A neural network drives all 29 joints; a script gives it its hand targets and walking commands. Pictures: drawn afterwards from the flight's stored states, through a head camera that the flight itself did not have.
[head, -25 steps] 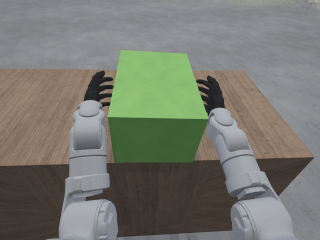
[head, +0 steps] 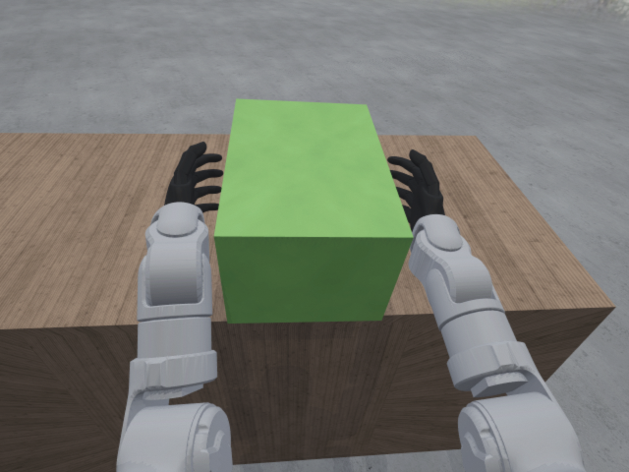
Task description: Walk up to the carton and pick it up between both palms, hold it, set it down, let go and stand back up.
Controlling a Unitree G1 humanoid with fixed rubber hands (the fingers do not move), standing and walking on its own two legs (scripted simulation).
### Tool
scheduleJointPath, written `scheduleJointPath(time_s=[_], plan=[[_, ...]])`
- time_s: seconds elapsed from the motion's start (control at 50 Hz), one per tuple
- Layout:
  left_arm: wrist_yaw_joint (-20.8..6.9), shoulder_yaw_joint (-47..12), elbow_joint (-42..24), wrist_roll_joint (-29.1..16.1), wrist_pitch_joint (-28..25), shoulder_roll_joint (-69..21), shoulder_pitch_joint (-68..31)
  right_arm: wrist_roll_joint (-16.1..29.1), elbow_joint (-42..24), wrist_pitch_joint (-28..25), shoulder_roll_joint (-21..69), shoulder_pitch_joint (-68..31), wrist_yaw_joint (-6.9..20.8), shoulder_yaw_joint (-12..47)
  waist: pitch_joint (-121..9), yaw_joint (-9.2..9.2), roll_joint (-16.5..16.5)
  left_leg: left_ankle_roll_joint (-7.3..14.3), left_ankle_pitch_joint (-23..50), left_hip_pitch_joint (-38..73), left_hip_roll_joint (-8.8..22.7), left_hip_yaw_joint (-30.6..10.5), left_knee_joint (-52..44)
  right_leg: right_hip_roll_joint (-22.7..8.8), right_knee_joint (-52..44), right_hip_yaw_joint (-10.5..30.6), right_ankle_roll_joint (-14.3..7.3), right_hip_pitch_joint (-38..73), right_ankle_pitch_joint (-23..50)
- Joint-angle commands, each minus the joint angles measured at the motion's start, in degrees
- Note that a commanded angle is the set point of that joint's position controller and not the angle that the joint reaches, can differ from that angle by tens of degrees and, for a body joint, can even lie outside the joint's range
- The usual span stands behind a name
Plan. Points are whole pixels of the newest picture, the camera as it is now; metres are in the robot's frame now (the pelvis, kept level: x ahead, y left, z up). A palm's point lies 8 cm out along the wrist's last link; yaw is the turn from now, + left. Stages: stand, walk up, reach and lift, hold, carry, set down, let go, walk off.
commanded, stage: hold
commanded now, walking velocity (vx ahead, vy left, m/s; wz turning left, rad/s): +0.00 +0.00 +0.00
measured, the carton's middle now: (304, 202) +0.43 +0.00 +0.15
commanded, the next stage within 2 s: none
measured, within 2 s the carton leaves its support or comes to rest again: neither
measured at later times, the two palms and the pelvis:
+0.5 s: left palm (179, 208) +0.36 +0.15 +0.20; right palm (423, 214) +0.36 -0.14 +0.19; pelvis -0.01 +0.00 +0.00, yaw +0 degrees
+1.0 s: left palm (179, 206) +0.36 +0.15 +0.20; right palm (421, 209) +0.36 -0.14 +0.19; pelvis +0.00 +0.00 +0.00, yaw +0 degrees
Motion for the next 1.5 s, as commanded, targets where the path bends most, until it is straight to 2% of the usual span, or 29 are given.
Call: scheduleJointPath(time_s=[0.0,0.04,0.06,0.08,0.12,0.2,0.32,0.34,0.38,0.4,0.44,0.46,0.48,0.5,0.54,0.58,0.74,0.76,0.8,0.84,0.88,0.92,0.96,1.0,1.16,1.26,1.36,1.4,1.48], plan=[[-8.7,-24.7,-4.8,-9.0,-4.3,-27.9,-38.0,3.2,-19.3,-3.4,31.4,-42.3,4.8,21.4,-25.7,0.72,2.9,-0.6,12.7,0.5,-1.4,1.1,-3.0,0.8,0.0,0.6,4.3,11.1,10.8],[-9.0,-23.5,-3.5,-8.4,-4.0,-26.6,-38.5,2.6,-16.1,-2.9,31.2,-40.9,5.0,19.2,-22.4,0.69,3.6,-0.7,8.9,-1.8,-1.5,1.5,-4.6,0.4,-0.4,0.7,4.3,9.8,6.7],[-9.2,-22.6,-3.1,-8.5,-3.9,-26.6,-39.5,2.4,-17.0,-3.1,31.5,-43.1,5.3,19.1,-23.2,1.37,2.3,-0.1,7.1,-2.4,-1.6,1.9,-4.9,0.4,-0.6,0.5,4.4,10.1,4.7],[-9.5,-21.9,-2.3,-7.9,-3.8,-26.8,-39.4,2.0,-15.4,-3.0,30.9,-42.5,5.6,17.7,-21.0,1.35,3.2,-0.1,5.7,-2.8,-1.5,1.8,-5.4,0.3,-0.8,0.6,4.2,8.7,3.3],[-9.4,-24.3,-6.1,-9.2,-4.5,-27.6,-42.0,1.9,-16.6,-3.7,31.9,-42.8,6.0,17.8,-25.0,-0.01,4.4,-0.8,8.6,-0.1,-1.4,1.6,-4.6,0.9,-0.2,0.2,3.8,7.9,5.1],[-8.9,-26.8,-6.0,-10.5,-5.4,-29.2,-42.9,1.6,-19.3,-4.8,32.2,-44.5,5.8,18.1,-29.6,-0.83,4.4,-1.7,13.9,3.8,-1.0,1.2,-2.4,1.5,0.1,-0.3,3.6,7.6,7.8],[-7.8,-27.4,-4.7,-11.2,-5.6,-30.1,-39.8,2.7,-21.6,-5.0,32.1,-44.7,5.2,20.6,-29.4,0.19,4.0,-1.4,17.5,3.6,-0.9,0.6,-1.1,1.6,0.5,0.3,3.9,8.1,10.5],[-7.9,-26.8,-3.7,-10.3,-5.2,-29.8,-39.0,1.9,-19.6,-4.6,30.8,-43.7,5.1,19.4,-27.1,-0.35,4.8,-2.0,17.1,3.4,-0.8,0.7,-1.4,1.8,0.2,-0.4,3.5,7.3,9.1],[-8.6,-23.8,-2.5,-8.4,-4.4,-27.6,-38.8,1.7,-15.1,-3.3,31.0,-41.6,5.3,18.6,-22.2,0.12,2.5,-1.3,12.4,1.6,-0.8,1.2,-3.2,1.6,-0.5,-0.4,4.0,6.8,6.3],[-9.1,-23.2,-1.4,-8.4,-3.9,-27.9,-37.9,1.6,-15.7,-3.4,30.9,-41.8,5.3,18.9,-21.6,0.66,2.0,-0.8,9.3,0.4,-1.2,1.5,-4.0,1.1,-0.9,0.1,4.0,7.7,4.8],[-9.5,-22.7,-1.8,-8.1,-3.8,-27.6,-39.0,1.3,-13.1,-3.4,30.3,-41.4,5.7,17.0,-20.5,0.51,3.9,-0.9,6.9,-1.0,-0.9,1.6,-4.9,0.8,-1.1,0.1,3.5,7.1,2.0],[-9.5,-22.9,-1.9,-8.2,-4.0,-28.0,-40.1,0.9,-13.1,-3.6,30.5,-41.9,6.0,16.5,-21.2,0.18,4.6,-1.0,6.3,-1.3,-1.0,1.4,-5.0,0.9,-0.7,-0.2,3.5,6.9,0.5],[-9.4,-22.4,-1.5,-7.9,-4.1,-28.6,-39.9,0.7,-14.6,-4.0,30.9,-43.5,6.3,16.4,-21.4,1.01,4.8,-0.7,7.1,-0.8,-1.0,1.7,-5.1,1.0,-1.0,-0.5,3.5,6.7,0.9],[-9.1,-24.1,-4.1,-9.1,-4.6,-29.1,-42.0,1.2,-16.7,-4.9,31.4,-45.2,6.5,16.9,-25.1,0.97,5.3,-1.1,9.0,-0.2,-0.9,1.6,-4.2,1.4,-0.6,-0.6,3.2,6.9,2.1],[-8.5,-25.5,-5.3,-9.6,-5.1,-29.6,-42.4,1.7,-17.0,-5.2,32.1,-44.8,6.5,18.1,-27.6,0.58,5.8,-1.4,12.9,1.7,-1.0,1.2,-3.0,1.3,0.3,-0.2,3.5,7.9,6.0],[-8.0,-26.6,-5.7,-10.2,-5.5,-30.5,-43.3,1.8,-17.7,-5.3,32.1,-45.3,6.3,18.2,-28.2,0.15,6.2,-1.7,13.5,2.9,-0.9,1.0,-2.3,1.7,0.1,-0.4,3.3,7.1,5.6],[-7.9,-24.3,-0.8,-10.0,-6.3,-28.1,-45.1,-0.2,-15.0,-5.6,33.2,-47.9,6.8,16.5,-27.2,1.18,2.9,0.3,3.5,-2.2,-1.2,1.8,-4.9,0.5,-0.2,0.2,4.0,7.0,0.1],[-8.0,-23.4,0.6,-9.5,-6.2,-27.5,-43.6,-0.1,-13.4,-5.3,33.3,-46.7,6.8,16.2,-25.6,1.23,2.6,0.6,3.7,-2.9,-1.5,1.7,-5.1,0.3,-0.4,0.5,4.0,7.2,1.0],[-8.4,-23.6,-0.4,-10.0,-5.8,-28.6,-41.8,0.6,-16.0,-5.7,33.4,-46.8,6.1,17.9,-28.0,0.84,1.1,0.6,8.1,-1.8,-1.5,1.6,-3.9,0.6,0.3,0.9,4.6,9.8,6.7],[-8.6,-23.4,-0.9,-9.4,-5.2,-27.9,-41.5,1.3,-14.1,-4.8,32.8,-45.2,5.5,18.2,-26.9,0.68,2.9,-0.3,10.8,-0.5,-1.7,1.7,-3.4,0.8,0.4,0.7,4.5,10.4,8.6],[-9.0,-23.8,-2.2,-9.6,-4.8,-28.6,-39.9,2.6,-16.7,-4.8,32.3,-44.9,5.0,19.6,-28.6,0.55,2.7,-0.6,13.5,0.7,-1.7,1.4,-2.4,0.9,0.6,0.5,4.6,11.7,11.8],[-9.1,-25.8,-6.1,-10.8,-5.3,-29.0,-40.9,3.0,-17.9,-4.6,33.0,-43.9,4.6,20.5,-31.7,-0.62,2.6,-1.1,15.9,1.7,-1.7,0.7,-1.8,1.3,1.1,0.4,4.7,12.4,14.0],[-9.4,-24.1,-2.4,-9.4,-5.0,-27.8,-40.8,2.6,-16.9,-4.0,32.5,-44.0,4.4,19.0,-26.3,-0.36,3.2,-1.3,12.3,-0.1,-1.9,0.9,-2.8,0.9,0.1,0.5,4.7,11.1,10.5],[-9.2,-24.5,-3.6,-9.1,-5.1,-27.6,-40.8,2.9,-16.5,-3.9,32.7,-43.3,4.6,19.3,-25.8,0.0,4.0,-1.3,10.8,-0.3,-2.0,1.4,-3.4,0.4,0.1,1.0,4.8,10.2,8.9],[-8.8,-26.0,-6.2,-9.4,-5.3,-28.8,-42.2,2.9,-16.9,-4.3,32.0,-43.2,5.7,18.4,-24.9,0.01,6.4,-2.0,13.2,0.8,-1.3,1.3,-2.8,1.3,-0.1,-0.1,3.5,6.9,6.0],[-7.9,-28.0,-7.3,-10.6,-5.4,-29.9,-43.1,2.0,-16.9,-4.5,31.5,-43.0,6.2,18.2,-26.7,-0.92,7.0,-2.3,13.6,3.6,-0.4,0.3,-2.6,1.6,-0.3,-0.5,2.8,5.2,4.1],[-8.3,-25.3,-0.7,-9.8,-4.8,-29.4,-40.3,0.6,-15.9,-5.1,30.1,-44.5,6.5,16.6,-25.1,-0.27,3.8,-1.7,10.0,2.9,-0.1,0.6,-3.6,1.7,-0.9,-0.6,3.0,4.5,0.9],[-8.0,-26.4,-3.6,-10.2,-5.1,-30.5,-39.7,1.4,-18.9,-5.7,30.9,-45.4,6.6,18.3,-28.8,-0.04,3.6,-1.2,12.2,2.5,-0.3,0.3,-3.0,1.6,-0.4,-0.5,3.1,6.8,4.1],[-7.6,-29.0,-7.7,-11.5,-5.3,-30.6,-39.6,3.8,-21.4,-5.7,31.6,-44.1,5.3,21.5,-32.8,-1.01,3.7,-2.4,23.2,7.1,-0.7,0.0,0.4,1.9,1.1,0.1,3.7,9.2,14.8]])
